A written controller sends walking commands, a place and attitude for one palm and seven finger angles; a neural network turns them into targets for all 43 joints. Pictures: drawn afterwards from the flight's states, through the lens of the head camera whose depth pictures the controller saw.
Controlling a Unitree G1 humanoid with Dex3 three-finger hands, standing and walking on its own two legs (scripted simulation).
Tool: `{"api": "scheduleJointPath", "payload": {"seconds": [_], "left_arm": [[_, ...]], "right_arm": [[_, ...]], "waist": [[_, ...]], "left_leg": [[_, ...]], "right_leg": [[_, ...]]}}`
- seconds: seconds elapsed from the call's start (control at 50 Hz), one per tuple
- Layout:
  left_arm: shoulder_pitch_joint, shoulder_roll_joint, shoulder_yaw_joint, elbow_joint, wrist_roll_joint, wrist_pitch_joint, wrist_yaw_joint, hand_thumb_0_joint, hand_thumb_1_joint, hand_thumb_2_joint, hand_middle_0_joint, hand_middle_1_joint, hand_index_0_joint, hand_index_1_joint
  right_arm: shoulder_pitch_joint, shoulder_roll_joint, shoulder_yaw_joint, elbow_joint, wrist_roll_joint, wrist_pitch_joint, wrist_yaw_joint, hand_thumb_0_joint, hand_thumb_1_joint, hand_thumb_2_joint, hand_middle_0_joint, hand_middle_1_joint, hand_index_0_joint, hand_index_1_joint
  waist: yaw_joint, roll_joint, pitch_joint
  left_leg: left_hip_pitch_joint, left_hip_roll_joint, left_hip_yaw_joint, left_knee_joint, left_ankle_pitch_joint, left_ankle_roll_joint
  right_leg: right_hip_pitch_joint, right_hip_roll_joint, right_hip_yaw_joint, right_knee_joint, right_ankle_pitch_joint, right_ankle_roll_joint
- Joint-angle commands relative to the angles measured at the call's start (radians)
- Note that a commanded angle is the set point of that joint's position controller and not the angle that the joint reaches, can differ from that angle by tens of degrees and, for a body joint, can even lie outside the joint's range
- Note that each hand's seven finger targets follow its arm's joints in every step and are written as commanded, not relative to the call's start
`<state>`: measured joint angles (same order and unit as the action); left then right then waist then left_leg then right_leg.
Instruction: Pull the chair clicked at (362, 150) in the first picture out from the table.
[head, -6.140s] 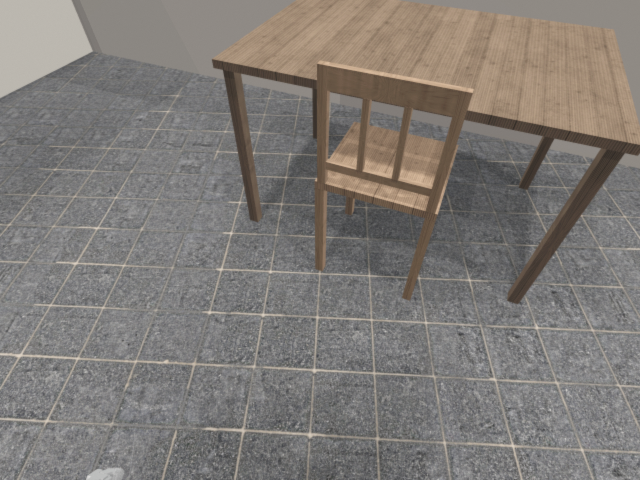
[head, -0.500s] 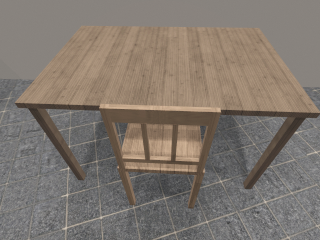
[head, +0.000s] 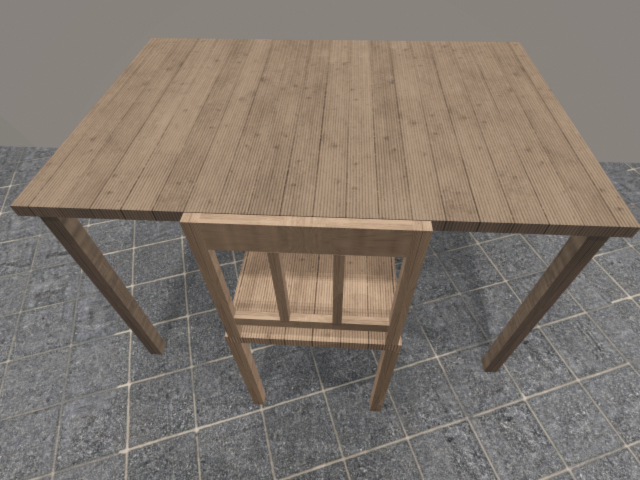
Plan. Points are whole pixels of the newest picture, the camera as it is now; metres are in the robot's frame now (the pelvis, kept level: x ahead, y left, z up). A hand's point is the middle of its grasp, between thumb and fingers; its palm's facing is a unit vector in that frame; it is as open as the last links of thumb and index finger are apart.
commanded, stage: look again from close up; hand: left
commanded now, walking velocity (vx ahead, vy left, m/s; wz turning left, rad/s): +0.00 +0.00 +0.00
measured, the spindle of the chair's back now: (280, 286) +0.46 +0.11 -0.12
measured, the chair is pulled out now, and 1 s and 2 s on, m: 0.00 0.00 0.00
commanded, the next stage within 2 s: raise the hand toward the chair's back in 0.64 s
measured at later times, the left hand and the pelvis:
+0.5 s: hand out of the picture +0.01 +0.16 -0.17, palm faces +0.03 -0.98 -0.20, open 7.4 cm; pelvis +0.02 -0.01 +0.00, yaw +0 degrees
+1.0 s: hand (203, 415) +0.20 +0.16 -0.02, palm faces +0.13 -0.99 +0.01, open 8.0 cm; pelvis -0.02 -0.01 -0.03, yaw +3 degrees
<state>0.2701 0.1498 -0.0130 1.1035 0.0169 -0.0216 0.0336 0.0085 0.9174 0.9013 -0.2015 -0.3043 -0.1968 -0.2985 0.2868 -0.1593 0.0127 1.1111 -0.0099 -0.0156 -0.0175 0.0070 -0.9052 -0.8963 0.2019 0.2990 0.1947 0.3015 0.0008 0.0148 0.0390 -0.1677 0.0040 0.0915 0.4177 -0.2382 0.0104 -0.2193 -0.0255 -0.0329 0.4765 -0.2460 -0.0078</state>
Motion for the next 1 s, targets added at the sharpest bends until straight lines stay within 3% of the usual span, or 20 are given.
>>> {"api": "scheduleJointPath", "payload": {"seconds": [0.0, 0.14, 0.2, 0.24, 0.32, 0.44, 0.7, 0.72, 0.74, 0.76, 0.78, 0.8, 0.82, 0.84, 0.86, 0.88, 0.9, 0.92, 0.94, 0.98], "left_arm": [[0.053, 0.112, 0.019, -0.026, -0.006, -0.015, 0.004, 0.0, 0.9, 0.9, -0.2, -0.3, -0.2, -0.3], [0.054, 0.102, 0.017, -0.013, -0.006, -0.014, 0.005, 0.0, 0.9, 0.9, -0.2, -0.3, -0.2, -0.3], [0.061, 0.103, 0.017, -0.011, -0.005, -0.017, 0.007, 0.0, 0.9, 0.9, -0.2, -0.3, -0.2, -0.3], [0.061, 0.103, 0.016, -0.01, -0.005, -0.015, 0.006, 0.0, 0.9, 0.9, -0.2, -0.3, -0.2, -0.3], [0.069, 0.103, 0.018, -0.008, -0.005, -0.02, 0.008, 0.0, 0.9, 0.9, -0.2, -0.3, -0.2, -0.3], [0.082, 0.096, 0.016, -0.005, -0.005, -0.018, 0.007, 0.0, 0.9, 0.9, -0.2, -0.3, -0.2, -0.3], [0.1, 0.084, 0.015, 0.0, -0.004, -0.02, 0.008, 0.0, 0.9, 0.9, -0.2, -0.3, -0.2, -0.3], [0.164, 0.118, 0.023, 0.036, 0.008, -0.038, 0.044, 0.0, 0.9, 0.9, -0.2, -0.3, -0.2, -0.3], [-0.504, 0.451, 0.256, -1.394, -0.22, -0.226, 0.041, 0.0, 0.877, 0.89, -0.198, -0.296, -0.198, -0.296], [-0.222, 0.251, 0.093, -1.217, -0.131, -0.177, 0.065, 0.0, 0.853, 0.88, -0.195, -0.293, -0.195, -0.293], [0.072, 0.004, -0.014, -0.943, -0.149, -0.057, 0.074, 0.0, 0.83, 0.87, -0.193, -0.289, -0.193, -0.289], [-0.007, -0.04, -0.082, -1.092, -0.178, -0.066, 0.055, 0.0, 0.807, 0.86, -0.191, -0.285, -0.191, -0.285], [-0.048, 0.004, -0.062, -1.152, -0.188, -0.109, 0.044, 0.0, 0.783, 0.85, -0.188, -0.282, -0.188, -0.282], [0.018, -0.031, -0.077, -1.037, -0.189, -0.129, 0.029, 0.0, 0.76, 0.84, -0.186, -0.278, -0.186, -0.278], [-0.039, -0.021, -0.059, -1.012, -0.202, -0.182, 0.0, 0.0, 0.737, 0.83, -0.184, -0.274, -0.184, -0.274], [-0.062, -0.013, -0.03, -0.966, -0.208, -0.25, -0.034, 0.0, 0.713, 0.82, -0.181, -0.271, -0.181, -0.271], [0.007, -0.016, 0.001, -0.916, -0.216, -0.324, -0.076, 0.0, 0.69, 0.81, -0.179, -0.267, -0.179, -0.267], [0.145, -0.038, 0.013, -0.869, -0.23, -0.395, -0.131, 0.0, 0.667, 0.8, -0.177, -0.263, -0.177, -0.263], [0.262, 0.009, 0.085, -0.828, -0.235, -0.458, -0.187, 0.0, 0.643, 0.79, -0.174, -0.26, -0.174, -0.26], [0.261, 0.031, 0.11, -0.884, -0.246, -0.605, -0.308, 0.0, 0.597, 0.77, -0.17, -0.252, -0.17, -0.252]], "right_arm": [[0.045, -0.078, -0.016, -0.021, -0.001, -0.025, -0.007, 0.0, -0.9, -0.9, 0.2, 0.3, 0.2, 0.3], [0.049, -0.064, -0.016, -0.005, -0.001, -0.021, -0.011, 0.0, -0.9, -0.9, 0.2, 0.3, 0.2, 0.3], [0.055, -0.065, -0.016, -0.001, -0.001, -0.022, -0.011, 0.0, -0.9, -0.9, 0.2, 0.3, 0.2, 0.3], [0.047, -0.059, -0.016, 0.001, 0.0, -0.018, -0.011, 0.0, -0.9, -0.9, 0.2, 0.3, 0.2, 0.3], [0.054, -0.063, -0.016, 0.004, -0.001, -0.022, -0.012, 0.0, -0.9, -0.9, 0.2, 0.3, 0.2, 0.3], [0.047, -0.056, -0.015, 0.004, 0.001, -0.02, -0.014, 0.0, -0.9, -0.9, 0.2, 0.3, 0.2, 0.3], [0.059, -0.051, -0.014, 0.011, 0.002, -0.018, -0.013, 0.0, -0.9, -0.9, 0.2, 0.3, 0.2, 0.3], [-0.052, -0.097, -0.024, -0.055, 0.008, -0.024, -0.005, 0.0, -0.9, -0.9, 0.2, 0.3, 0.2, 0.3], [-0.035, -0.281, -0.082, -0.325, 0.005, -0.156, -0.112, 0.0, -0.9, -0.9, 0.2, 0.3, 0.2, 0.3], [-0.123, -0.192, -0.017, -0.335, 0.025, -0.25, -0.112, 0.0, -0.9, -0.9, 0.2, 0.3, 0.2, 0.3], [-0.088, -0.162, -0.023, -0.338, 0.033, -0.295, -0.079, 0.0, -0.9, -0.9, 0.2, 0.3, 0.2, 0.3], [-0.062, -0.209, -0.025, -0.36, 0.049, -0.31, -0.069, 0.0, -0.9, -0.9, 0.2, 0.3, 0.2, 0.3], [-0.082, -0.224, -0.03, -0.395, 0.051, -0.332, -0.071, 0.0, -0.9, -0.9, 0.2, 0.3, 0.2, 0.3], [-0.087, -0.22, -0.03, -0.416, 0.045, -0.341, -0.069, 0.0, -0.9, -0.9, 0.2, 0.3, 0.2, 0.3], [-0.067, -0.246, -0.04, -0.439, 0.035, -0.351, -0.057, 0.0, -0.9, -0.9, 0.2, 0.3, 0.2, 0.3], [-0.081, -0.247, -0.056, -0.464, 0.023, -0.36, -0.047, 0.0, -0.9, -0.9, 0.2, 0.3, 0.2, 0.3], [-0.09, -0.242, -0.071, -0.492, 0.014, -0.369, -0.035, 0.0, -0.9, -0.9, 0.2, 0.3, 0.2, 0.3], [-0.114, -0.235, -0.077, -0.529, 0.005, -0.378, -0.016, 0.0, -0.9, -0.9, 0.2, 0.3, 0.2, 0.3], [-0.118, -0.233, -0.086, -0.557, 0.012, -0.372, 0.009, 0.0, -0.9, -0.9, 0.2, 0.3, 0.2, 0.3], [-0.162, -0.227, -0.094, -0.614, 0.009, -0.355, 0.041, 0.0, -0.9, -0.9, 0.2, 0.3, 0.2, 0.3]], "waist": [[0.003, -0.022, -0.005], [0.004, -0.031, 0.023], [0.001, -0.035, 0.002], [0.005, -0.042, 0.037], [0.003, -0.033, 0.001], [0.005, -0.026, 0.037], [0.003, -0.028, 0.04], [0.039, -0.07, 0.057], [-0.103, 0.159, -0.334], [-0.002, 0.2, -0.304], [-0.006, 0.075, -0.194], [-0.021, 0.012, -0.175], [-0.036, -0.052, -0.145], [-0.064, -0.147, -0.028], [-0.081, -0.233, 0.01], [-0.071, -0.274, -0.014], [-0.041, -0.3, -0.052], [0.005, -0.284, -0.101], [0.058, -0.186, -0.159], [0.073, -0.129, -0.233]], "left_leg": [[0.006, 0.096, -0.102, -0.079, 0.126, 0.015], [0.021, 0.102, -0.093, -0.084, 0.145, 0.014], [0.037, 0.101, -0.091, -0.078, 0.16, 0.011], [0.024, 0.1, -0.089, -0.084, 0.132, 0.011], [0.048, 0.1, -0.087, -0.078, 0.175, 0.008], [0.049, 0.103, -0.087, -0.089, 0.154, 0.011], [0.046, 0.098, -0.088, -0.094, 0.132, 0.005], [-0.086, 0.111, -0.043, 0.151, 0.133, -0.023], [0.198, 0.012, -0.028, 0.026, 0.215, -0.004], [0.147, 0.009, -0.014, 0.0, 0.318, 0.01], [0.064, 0.03, -0.051, 0.006, 0.371, 0.014], [0.04, 0.029, -0.073, 0.045, 0.273, 0.02], [-0.008, 0.019, -0.083, 0.073, 0.151, 0.023], [-0.097, 0.012, -0.097, 0.099, 0.034, 0.027], [-0.191, -0.004, -0.115, 0.15, -0.067, 0.024], [-0.277, -0.013, -0.119, 0.212, -0.132, 0.017], [-0.347, -0.019, -0.12, 0.263, -0.148, 0.004], [-0.411, -0.022, -0.115, 0.309, -0.151, -0.005], [-0.449, -0.03, -0.101, 0.349, -0.121, -0.018], [-0.554, -0.038, -0.081, 0.463, -0.069, -0.026]], "right_leg": [[0.0, -0.087, 0.097, -0.091, 0.146, -0.026], [-0.001, -0.083, 0.093, -0.099, 0.186, -0.029], [0.01, -0.087, 0.096, -0.098, 0.212, -0.029], [-0.002, -0.084, 0.096, -0.113, 0.189, -0.029], [0.022, -0.089, 0.096, -0.106, 0.245, -0.03], [0.006, -0.085, 0.092, -0.126, 0.213, -0.031], [0.008, -0.085, 0.095, -0.141, 0.187, -0.033], [0.032, -0.155, 0.151, -0.11, 0.653, 0.014], [0.087, -0.066, 0.079, -0.102, 0.543, 0.022], [0.122, -0.035, 0.064, -0.038, 0.36, -0.05], [0.054, -0.016, 0.0, -0.021, 0.274, -0.035], [0.009, -0.013, -0.018, -0.007, 0.233, -0.016], [-0.068, -0.009, -0.021, -0.004, 0.131, -0.006], [-0.167, -0.004, -0.04, -0.011, 0.014, 0.002], [-0.277, -0.005, -0.046, 0.01, -0.106, 0.008], [-0.357, -0.008, -0.042, 0.057, -0.213, 0.008], [-0.398, -0.003, -0.038, 0.113, -0.257, 0.0], [-0.414, -0.002, -0.034, 0.179, -0.258, -0.01], [-0.389, -0.003, -0.02, 0.246, -0.211, -0.028], [-0.419, -0.008, -0.004, 0.399, -0.069, -0.041]]}}
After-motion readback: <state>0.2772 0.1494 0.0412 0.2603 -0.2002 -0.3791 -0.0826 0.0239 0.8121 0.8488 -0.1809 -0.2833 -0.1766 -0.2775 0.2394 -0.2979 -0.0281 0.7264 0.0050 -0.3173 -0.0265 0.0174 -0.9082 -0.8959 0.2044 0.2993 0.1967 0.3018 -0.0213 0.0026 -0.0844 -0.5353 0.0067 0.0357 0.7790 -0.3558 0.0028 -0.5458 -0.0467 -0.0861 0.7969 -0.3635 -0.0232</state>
